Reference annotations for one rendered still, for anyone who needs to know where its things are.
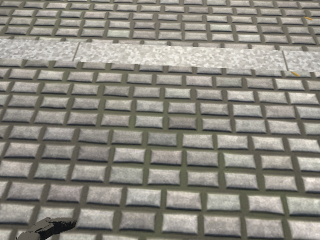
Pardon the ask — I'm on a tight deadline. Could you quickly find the left robot hand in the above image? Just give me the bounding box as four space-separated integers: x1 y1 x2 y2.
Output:
16 217 77 240

